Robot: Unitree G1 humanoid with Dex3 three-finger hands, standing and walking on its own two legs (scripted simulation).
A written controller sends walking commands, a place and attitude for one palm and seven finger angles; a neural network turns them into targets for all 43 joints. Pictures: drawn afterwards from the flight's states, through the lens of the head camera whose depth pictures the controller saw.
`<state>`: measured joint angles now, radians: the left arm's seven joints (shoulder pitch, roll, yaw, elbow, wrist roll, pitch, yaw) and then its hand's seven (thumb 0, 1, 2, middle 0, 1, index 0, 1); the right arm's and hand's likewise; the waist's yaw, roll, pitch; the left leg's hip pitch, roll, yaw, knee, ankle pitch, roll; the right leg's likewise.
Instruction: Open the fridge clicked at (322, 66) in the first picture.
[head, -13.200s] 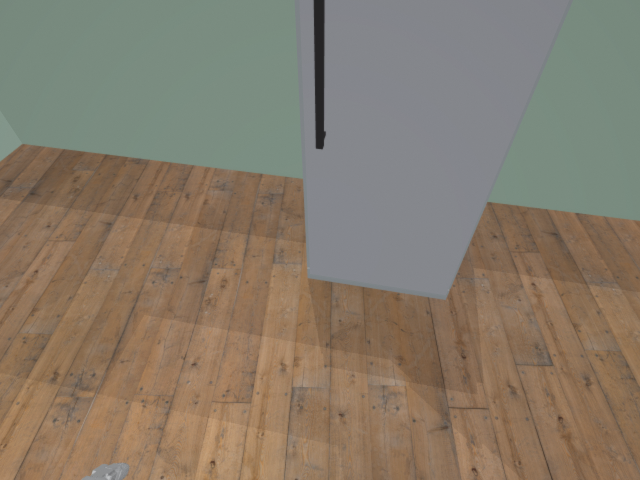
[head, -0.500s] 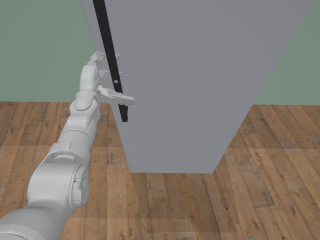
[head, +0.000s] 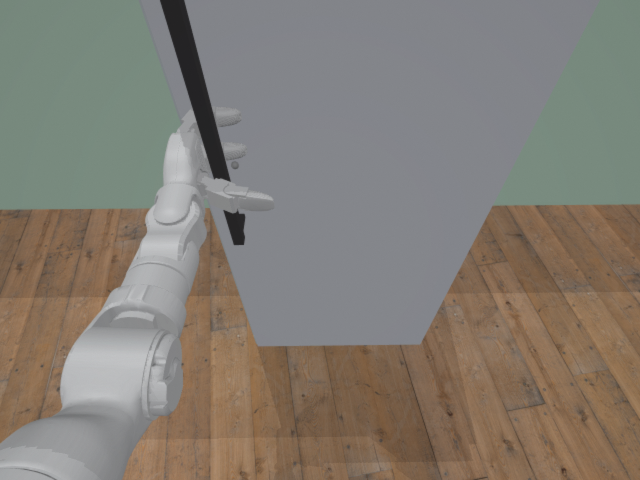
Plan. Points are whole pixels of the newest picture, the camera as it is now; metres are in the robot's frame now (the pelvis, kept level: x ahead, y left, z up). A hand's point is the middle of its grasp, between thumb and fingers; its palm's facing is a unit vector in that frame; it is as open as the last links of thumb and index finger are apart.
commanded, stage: slide the fingers in behind the handle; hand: left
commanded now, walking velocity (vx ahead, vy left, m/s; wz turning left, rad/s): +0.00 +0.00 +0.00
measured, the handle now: (216, 141) +0.53 +0.12 +0.13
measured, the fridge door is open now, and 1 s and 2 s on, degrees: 0 0 0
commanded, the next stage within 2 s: grip the handle and tug to test in 0.50 s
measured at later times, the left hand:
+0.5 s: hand (232, 164) +0.48 +0.09 +0.13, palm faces -0.02 -1.00 -0.01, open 13.9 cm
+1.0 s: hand (231, 164) +0.49 +0.09 +0.13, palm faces -0.02 -1.00 +0.00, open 10.1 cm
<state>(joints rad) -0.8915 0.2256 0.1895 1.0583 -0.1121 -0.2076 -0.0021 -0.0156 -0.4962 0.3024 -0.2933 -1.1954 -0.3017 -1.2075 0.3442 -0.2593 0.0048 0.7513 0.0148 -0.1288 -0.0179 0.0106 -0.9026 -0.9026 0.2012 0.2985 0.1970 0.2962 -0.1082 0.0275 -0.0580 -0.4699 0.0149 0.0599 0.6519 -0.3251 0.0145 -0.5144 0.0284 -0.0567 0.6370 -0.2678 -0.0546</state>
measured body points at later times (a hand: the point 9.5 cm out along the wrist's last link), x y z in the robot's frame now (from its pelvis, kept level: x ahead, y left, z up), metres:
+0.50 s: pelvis +0.00 +0.01 +0.00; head +0.05 +0.00 +0.45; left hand +0.48 +0.15 +0.14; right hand +0.04 -0.26 -0.12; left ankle +0.00 +0.11 -0.72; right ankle +0.03 -0.08 -0.72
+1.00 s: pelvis +0.00 +0.01 +0.00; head +0.05 +0.01 +0.44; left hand +0.48 +0.15 +0.13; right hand +0.04 -0.25 -0.12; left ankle +0.00 +0.11 -0.72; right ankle +0.03 -0.08 -0.72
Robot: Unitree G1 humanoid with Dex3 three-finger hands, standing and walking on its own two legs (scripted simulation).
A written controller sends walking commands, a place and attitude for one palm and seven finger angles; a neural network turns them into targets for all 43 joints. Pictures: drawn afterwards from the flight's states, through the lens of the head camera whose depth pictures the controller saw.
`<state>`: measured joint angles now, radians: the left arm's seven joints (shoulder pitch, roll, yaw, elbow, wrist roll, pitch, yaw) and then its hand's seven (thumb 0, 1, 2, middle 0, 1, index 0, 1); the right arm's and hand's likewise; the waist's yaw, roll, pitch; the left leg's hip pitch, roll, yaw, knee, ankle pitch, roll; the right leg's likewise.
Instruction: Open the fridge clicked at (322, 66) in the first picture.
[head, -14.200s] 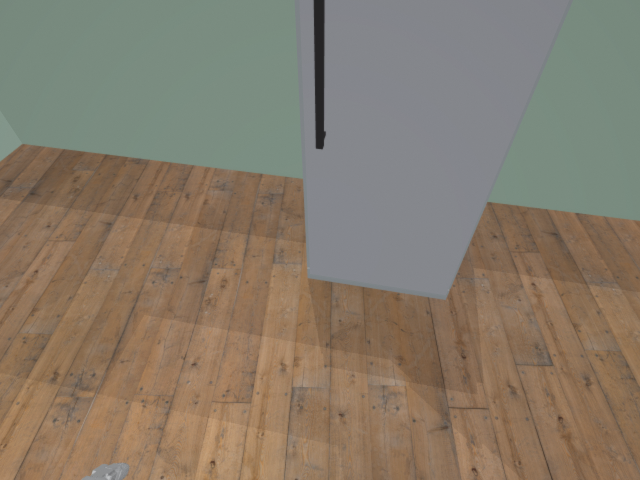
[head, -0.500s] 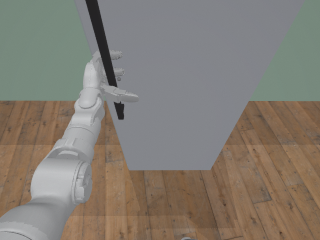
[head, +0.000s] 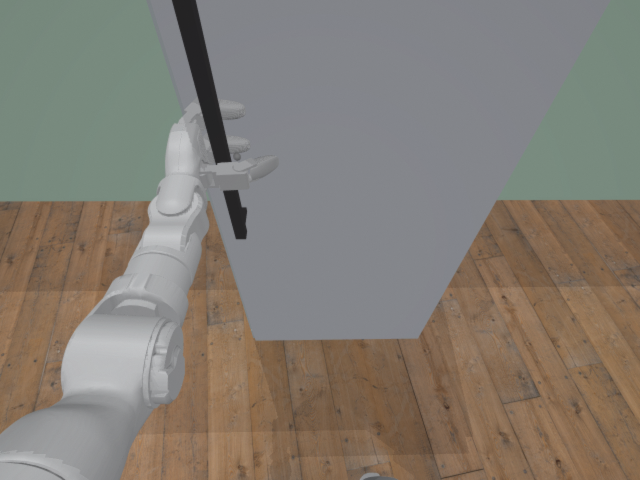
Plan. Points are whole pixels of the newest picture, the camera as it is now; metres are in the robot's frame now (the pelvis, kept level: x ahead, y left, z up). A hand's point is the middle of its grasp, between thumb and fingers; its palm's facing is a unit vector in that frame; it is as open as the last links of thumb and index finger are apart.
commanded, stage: grip the handle and tug to test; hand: left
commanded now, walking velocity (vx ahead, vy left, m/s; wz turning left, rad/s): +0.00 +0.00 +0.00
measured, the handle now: (221, 133) +0.53 +0.10 +0.14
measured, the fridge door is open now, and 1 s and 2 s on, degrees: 0 0 18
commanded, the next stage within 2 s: pull the door a little, standing still in 1.02 s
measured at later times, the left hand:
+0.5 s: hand (240, 157) +0.48 +0.08 +0.13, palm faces -0.02 -1.00 -0.01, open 4.9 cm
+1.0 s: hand (237, 162) +0.47 +0.08 +0.14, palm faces -0.01 -1.00 -0.01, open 5.4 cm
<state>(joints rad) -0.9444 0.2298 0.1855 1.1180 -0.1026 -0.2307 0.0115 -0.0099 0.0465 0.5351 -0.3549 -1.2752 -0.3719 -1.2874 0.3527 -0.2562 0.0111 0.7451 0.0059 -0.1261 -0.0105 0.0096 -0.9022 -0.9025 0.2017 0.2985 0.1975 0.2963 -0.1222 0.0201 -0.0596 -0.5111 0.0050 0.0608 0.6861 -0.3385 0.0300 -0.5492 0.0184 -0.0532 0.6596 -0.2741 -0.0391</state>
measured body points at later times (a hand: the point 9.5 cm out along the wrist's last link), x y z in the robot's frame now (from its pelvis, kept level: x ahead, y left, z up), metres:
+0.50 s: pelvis +0.00 -0.01 +0.00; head +0.05 -0.01 +0.45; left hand +0.48 +0.13 +0.14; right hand +0.05 -0.26 -0.12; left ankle +0.00 +0.10 -0.72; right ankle +0.03 -0.10 -0.72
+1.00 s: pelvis +0.03 -0.01 +0.01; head +0.06 -0.03 +0.46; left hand +0.47 +0.13 +0.14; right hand +0.08 -0.27 -0.12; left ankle +0.00 +0.10 -0.72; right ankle +0.03 -0.10 -0.72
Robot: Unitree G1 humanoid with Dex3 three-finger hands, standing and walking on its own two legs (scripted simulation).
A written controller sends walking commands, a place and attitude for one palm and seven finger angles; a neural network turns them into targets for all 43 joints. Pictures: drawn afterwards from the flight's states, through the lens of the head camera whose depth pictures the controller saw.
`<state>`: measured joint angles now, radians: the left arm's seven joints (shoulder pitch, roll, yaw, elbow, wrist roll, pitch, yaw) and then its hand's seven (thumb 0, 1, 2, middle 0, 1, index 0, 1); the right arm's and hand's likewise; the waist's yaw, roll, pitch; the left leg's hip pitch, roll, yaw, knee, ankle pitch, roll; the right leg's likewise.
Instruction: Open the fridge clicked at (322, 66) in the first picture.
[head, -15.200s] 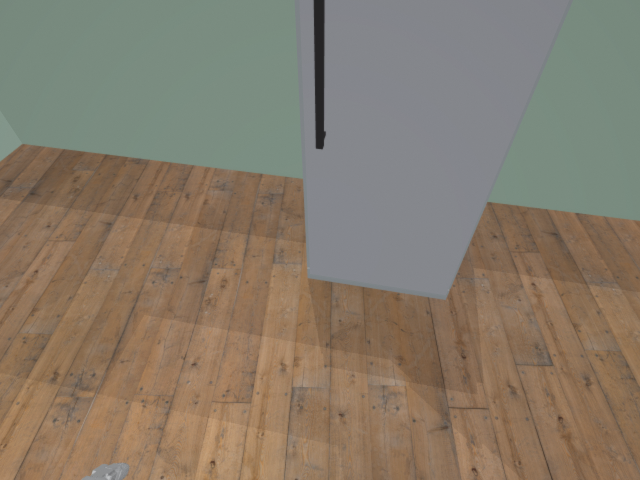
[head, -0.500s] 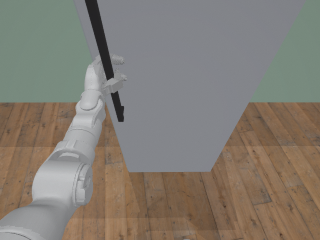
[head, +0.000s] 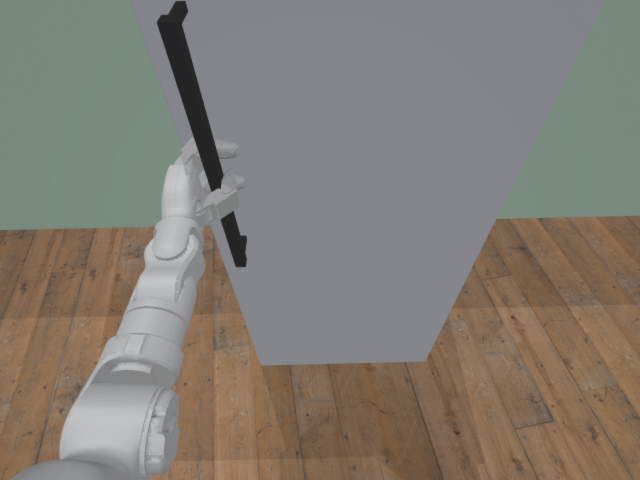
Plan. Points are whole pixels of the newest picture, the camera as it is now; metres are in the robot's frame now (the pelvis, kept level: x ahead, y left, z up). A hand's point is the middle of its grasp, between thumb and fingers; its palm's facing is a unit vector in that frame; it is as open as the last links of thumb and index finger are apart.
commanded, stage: grip the handle and tug to test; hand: left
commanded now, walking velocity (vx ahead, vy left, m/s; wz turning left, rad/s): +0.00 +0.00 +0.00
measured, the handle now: (217, 167) +0.50 +0.13 +0.13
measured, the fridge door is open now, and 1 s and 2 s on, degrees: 0 18 54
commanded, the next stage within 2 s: pull the door a little, standing still in 0.02 s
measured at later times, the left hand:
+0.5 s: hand (230, 202) +0.43 +0.10 +0.13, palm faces -0.01 -1.00 -0.01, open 5.8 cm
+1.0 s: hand (241, 284) +0.31 +0.08 +0.12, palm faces -0.05 -0.98 -0.18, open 6.1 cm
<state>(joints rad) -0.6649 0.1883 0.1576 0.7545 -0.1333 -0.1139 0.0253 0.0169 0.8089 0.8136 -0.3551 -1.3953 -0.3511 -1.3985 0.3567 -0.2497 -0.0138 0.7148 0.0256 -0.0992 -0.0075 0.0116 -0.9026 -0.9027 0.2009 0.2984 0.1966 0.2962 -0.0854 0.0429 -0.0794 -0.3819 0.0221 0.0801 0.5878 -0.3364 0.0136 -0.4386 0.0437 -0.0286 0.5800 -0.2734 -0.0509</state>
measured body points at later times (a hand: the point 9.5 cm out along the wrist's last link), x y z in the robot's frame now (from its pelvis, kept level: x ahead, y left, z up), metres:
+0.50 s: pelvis +0.03 +0.00 +0.01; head +0.04 -0.02 +0.46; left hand +0.42 +0.16 +0.13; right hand +0.15 -0.25 -0.10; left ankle -0.03 +0.11 -0.72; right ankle +0.01 -0.09 -0.73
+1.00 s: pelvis +0.05 +0.00 +0.01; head +0.04 -0.04 +0.46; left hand +0.30 +0.13 +0.14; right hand +0.24 -0.22 -0.07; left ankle -0.03 +0.12 -0.72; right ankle +0.01 -0.08 -0.72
